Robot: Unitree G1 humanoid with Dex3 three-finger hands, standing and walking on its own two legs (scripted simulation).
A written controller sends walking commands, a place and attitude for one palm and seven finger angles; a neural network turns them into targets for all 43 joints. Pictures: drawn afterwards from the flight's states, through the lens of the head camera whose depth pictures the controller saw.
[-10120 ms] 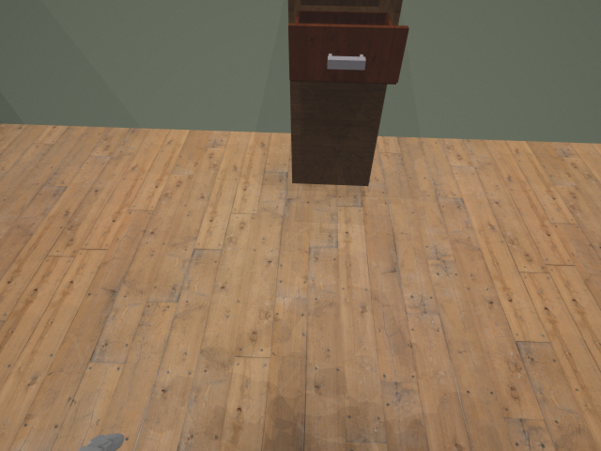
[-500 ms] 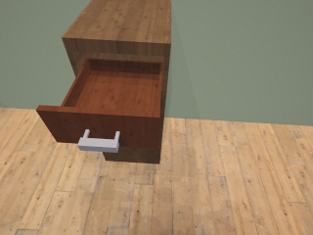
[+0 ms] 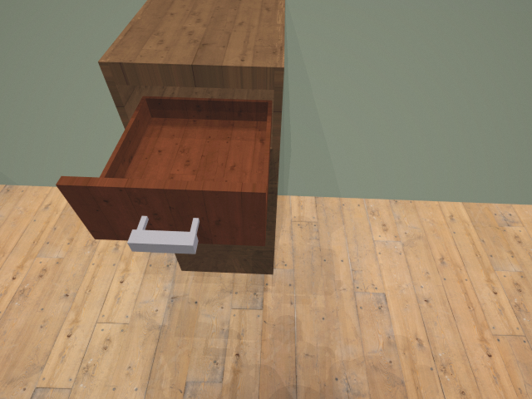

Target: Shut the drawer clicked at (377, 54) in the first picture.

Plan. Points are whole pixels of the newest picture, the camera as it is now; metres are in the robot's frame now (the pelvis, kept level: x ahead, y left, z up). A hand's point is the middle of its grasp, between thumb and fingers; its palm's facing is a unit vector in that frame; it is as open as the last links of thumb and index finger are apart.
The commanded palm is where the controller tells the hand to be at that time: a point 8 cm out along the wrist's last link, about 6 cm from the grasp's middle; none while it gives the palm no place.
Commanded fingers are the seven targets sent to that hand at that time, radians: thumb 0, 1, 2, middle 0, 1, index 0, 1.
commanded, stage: look again from close up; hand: left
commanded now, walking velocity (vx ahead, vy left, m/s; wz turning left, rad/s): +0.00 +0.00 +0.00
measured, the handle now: (166, 231) +0.38 +0.20 +0.01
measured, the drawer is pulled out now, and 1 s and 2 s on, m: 0.30 0.30 0.30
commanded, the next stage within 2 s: shuffle to correct the standing spot in 0.42 s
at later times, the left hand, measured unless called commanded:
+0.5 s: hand out of the picture +0.04 +0.18 -0.16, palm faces +0.02 -0.97 -0.24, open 7.3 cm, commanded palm none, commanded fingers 0.00 0.90 0.90 -0.20 -0.30 -0.20 -0.30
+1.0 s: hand out of the picture +0.06 +0.16 -0.18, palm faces +0.04 -0.98 -0.20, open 7.4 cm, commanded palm none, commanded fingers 0.00 0.90 0.90 -0.20 -0.30 -0.20 -0.30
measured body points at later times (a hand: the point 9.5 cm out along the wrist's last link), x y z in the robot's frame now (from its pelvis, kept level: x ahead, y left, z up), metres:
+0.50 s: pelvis +0.02 -0.01 +0.00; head +0.03 -0.03 +0.45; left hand +0.04 +0.23 -0.14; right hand +0.01 -0.22 -0.17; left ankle -0.02 +0.12 -0.74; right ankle +0.03 -0.12 -0.74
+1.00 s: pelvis +0.07 -0.01 -0.01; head +0.09 -0.02 +0.44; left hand +0.06 +0.21 -0.17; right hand +0.03 -0.22 -0.18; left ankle -0.02 +0.12 -0.73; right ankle +0.03 -0.12 -0.74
